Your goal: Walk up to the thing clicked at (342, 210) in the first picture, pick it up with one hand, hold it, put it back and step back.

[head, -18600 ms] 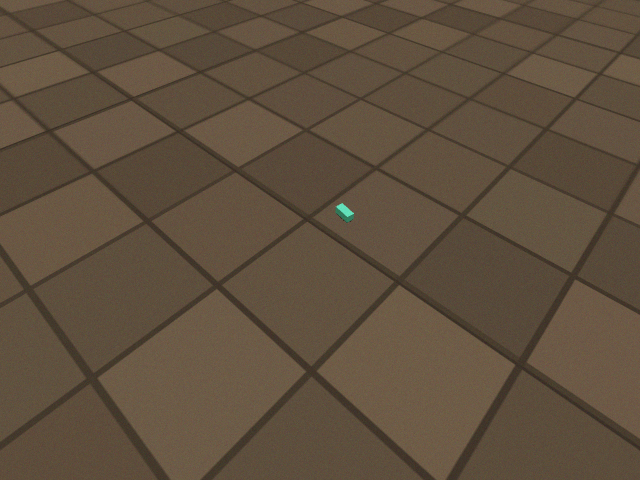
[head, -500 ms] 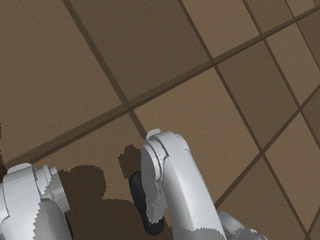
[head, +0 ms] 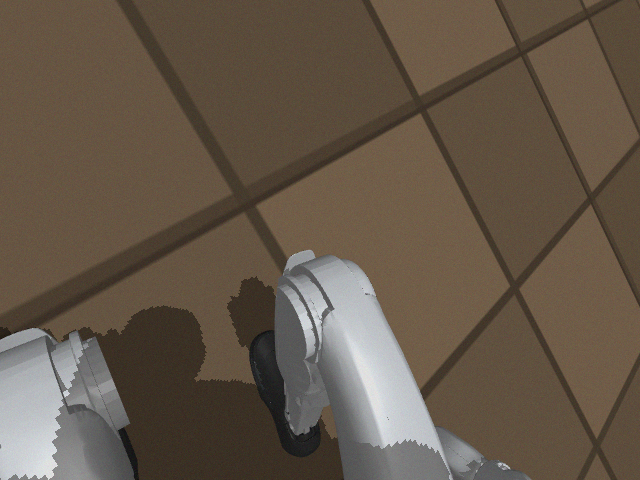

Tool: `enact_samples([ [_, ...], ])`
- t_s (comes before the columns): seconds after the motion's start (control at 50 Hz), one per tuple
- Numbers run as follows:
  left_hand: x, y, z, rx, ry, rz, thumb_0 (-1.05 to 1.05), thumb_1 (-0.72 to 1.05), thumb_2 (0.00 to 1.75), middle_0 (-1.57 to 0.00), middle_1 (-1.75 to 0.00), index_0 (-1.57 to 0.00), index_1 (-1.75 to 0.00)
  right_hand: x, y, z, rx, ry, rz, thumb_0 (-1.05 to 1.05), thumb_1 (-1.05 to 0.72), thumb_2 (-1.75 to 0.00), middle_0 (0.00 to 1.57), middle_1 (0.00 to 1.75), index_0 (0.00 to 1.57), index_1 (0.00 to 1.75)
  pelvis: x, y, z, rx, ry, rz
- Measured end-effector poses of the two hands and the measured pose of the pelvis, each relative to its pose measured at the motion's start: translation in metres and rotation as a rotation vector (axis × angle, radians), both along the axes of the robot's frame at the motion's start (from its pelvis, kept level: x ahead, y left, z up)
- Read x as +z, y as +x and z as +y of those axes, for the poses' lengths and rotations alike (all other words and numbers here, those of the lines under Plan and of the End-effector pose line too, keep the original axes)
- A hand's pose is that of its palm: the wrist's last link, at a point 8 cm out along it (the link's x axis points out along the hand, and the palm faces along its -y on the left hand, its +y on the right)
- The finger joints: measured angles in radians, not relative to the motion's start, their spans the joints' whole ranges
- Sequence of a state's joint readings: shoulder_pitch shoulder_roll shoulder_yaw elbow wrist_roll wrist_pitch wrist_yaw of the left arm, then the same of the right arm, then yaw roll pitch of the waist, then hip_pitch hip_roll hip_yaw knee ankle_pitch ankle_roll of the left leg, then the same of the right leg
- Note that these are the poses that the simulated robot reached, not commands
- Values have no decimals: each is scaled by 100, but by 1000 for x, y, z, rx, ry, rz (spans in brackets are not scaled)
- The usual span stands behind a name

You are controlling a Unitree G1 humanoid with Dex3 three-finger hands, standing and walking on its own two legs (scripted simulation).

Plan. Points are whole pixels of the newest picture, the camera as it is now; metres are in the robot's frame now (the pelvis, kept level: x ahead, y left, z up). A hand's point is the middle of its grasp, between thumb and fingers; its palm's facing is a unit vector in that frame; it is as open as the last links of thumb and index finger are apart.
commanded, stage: close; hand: left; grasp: from above
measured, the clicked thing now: out of the picture +0.41 +0.32 -0.28
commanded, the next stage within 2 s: settle in 1.62 s
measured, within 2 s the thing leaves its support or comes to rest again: neither
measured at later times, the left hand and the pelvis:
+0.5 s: hand out of the picture +0.40 +0.33 -0.26, palm faces -0.44 -0.18 -0.88, open 12.2 cm; pelvis -0.01 +0.00 +0.00, yaw -1 degrees
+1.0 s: hand out of the picture +0.39 +0.31 -0.26, palm faces -0.40 -0.12 -0.91, open 10.3 cm; pelvis -0.01 +0.00 +0.00, yaw -1 degrees
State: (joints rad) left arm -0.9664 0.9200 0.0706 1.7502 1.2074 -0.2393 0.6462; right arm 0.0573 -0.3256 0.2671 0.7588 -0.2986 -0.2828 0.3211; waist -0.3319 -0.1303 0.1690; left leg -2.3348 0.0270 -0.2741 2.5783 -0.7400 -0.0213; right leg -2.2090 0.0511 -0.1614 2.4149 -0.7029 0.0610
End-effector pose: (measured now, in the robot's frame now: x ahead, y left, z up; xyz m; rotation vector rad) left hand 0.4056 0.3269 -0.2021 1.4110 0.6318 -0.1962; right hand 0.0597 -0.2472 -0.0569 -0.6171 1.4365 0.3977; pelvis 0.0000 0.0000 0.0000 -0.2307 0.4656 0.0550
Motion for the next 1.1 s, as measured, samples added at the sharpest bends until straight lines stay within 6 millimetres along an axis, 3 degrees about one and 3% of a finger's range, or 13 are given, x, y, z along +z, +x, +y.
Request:
enact_samples([
  [0.2,2,-2,-26,-114,-39,-81,0,-34,85,-21,-89,-22,-88,3,5,0,34,-16,-35,0,-90,-90,20,30,20,30,1,-5,-1,-14,-8,-26],
  [0.36,13,0,-13,-63,76,-131,0,-23,77,-27,-84,-28,-82,12,11,-11,23,-48,-66,0,-89,-90,20,30,20,30,3,-7,0,-13,-5,-13],
  [0.48,4,5,1,88,45,-56,0,-18,72,-30,-81,-32,-78,19,8,-13,11,-57,-71,0,-90,-90,20,30,20,30,3,-7,3,-12,-10,3],
  [0.6,4,7,6,49,14,-26,0,-14,67,-33,-83,-36,-79,14,0,-5,7,-41,-21,0,-90,-90,20,30,20,30,3,-4,2,-4,-11,-3],
  [0.84,5,-7,-12,-81,-24,-45,0,-5,62,-39,-73,-44,-70,5,10,11,47,3,-67,0,-90,-90,20,30,20,30,4,-8,1,-11,-12,-29],
  [1.1,4,-4,-9,-24,34,-99,0,10,45,-54,-59,-58,-56,19,12,-6,57,-65,-72,0,-90,-90,20,30,20,30,5,-10,2,-12,-14,-18],
])
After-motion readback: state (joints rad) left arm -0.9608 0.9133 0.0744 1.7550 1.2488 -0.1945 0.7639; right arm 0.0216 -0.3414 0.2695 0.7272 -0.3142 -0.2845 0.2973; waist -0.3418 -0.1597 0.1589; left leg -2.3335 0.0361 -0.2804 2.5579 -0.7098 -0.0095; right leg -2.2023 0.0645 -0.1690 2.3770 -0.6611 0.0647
